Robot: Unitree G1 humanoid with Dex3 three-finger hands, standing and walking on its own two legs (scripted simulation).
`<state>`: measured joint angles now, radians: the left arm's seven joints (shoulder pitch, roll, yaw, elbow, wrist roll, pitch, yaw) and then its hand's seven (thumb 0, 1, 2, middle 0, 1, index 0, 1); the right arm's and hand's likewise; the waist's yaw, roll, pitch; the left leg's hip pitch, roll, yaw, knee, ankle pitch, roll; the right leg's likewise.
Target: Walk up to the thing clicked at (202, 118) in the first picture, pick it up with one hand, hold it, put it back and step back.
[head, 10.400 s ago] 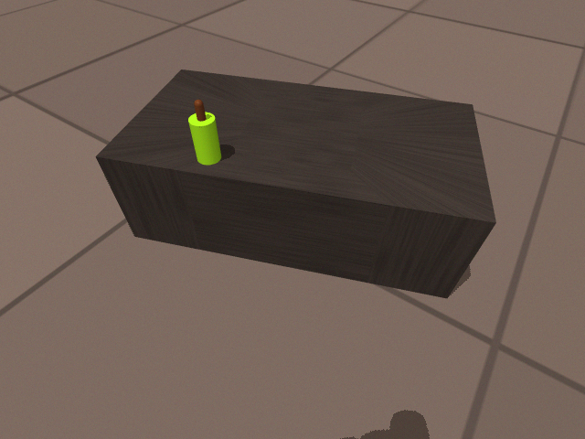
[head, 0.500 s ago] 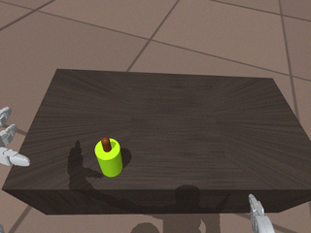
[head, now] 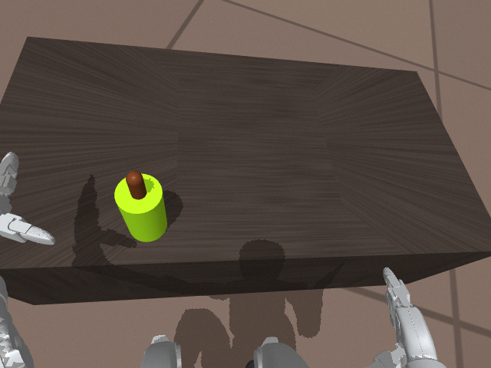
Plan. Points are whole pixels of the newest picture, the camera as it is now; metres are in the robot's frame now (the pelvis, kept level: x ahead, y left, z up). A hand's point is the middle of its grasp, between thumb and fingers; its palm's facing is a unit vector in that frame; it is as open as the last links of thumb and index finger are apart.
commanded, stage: go down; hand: left
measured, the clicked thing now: (141, 203) +0.46 +0.16 -0.14
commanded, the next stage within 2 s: approach in 0.50 s
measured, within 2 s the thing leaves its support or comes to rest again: neither
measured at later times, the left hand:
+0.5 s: hand (59, 200) +0.43 +0.29 -0.07, palm faces +0.15 -0.99 +0.01, open 16.7 cm
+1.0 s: hand (70, 209) +0.43 +0.28 -0.10, palm faces +0.14 -0.99 +0.06, open 17.6 cm
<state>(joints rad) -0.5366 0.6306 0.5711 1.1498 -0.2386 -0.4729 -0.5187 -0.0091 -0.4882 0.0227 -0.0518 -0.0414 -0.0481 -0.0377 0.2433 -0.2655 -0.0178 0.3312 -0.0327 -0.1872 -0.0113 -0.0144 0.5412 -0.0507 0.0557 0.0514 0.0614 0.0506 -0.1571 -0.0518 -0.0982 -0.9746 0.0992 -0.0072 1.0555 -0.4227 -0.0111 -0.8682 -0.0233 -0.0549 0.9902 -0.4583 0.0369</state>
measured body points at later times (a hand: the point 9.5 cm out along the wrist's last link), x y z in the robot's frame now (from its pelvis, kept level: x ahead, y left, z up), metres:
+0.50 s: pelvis -0.02 +0.00 -0.06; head +0.12 +0.07 +0.36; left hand +0.42 +0.34 -0.06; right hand +0.14 -0.26 -0.01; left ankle +0.04 +0.12 -0.67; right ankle +0.00 -0.15 -0.67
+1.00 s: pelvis -0.02 +0.01 -0.06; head +0.14 +0.08 +0.35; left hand +0.41 +0.33 -0.10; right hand +0.16 -0.25 -0.01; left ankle +0.04 +0.12 -0.67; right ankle +0.00 -0.15 -0.67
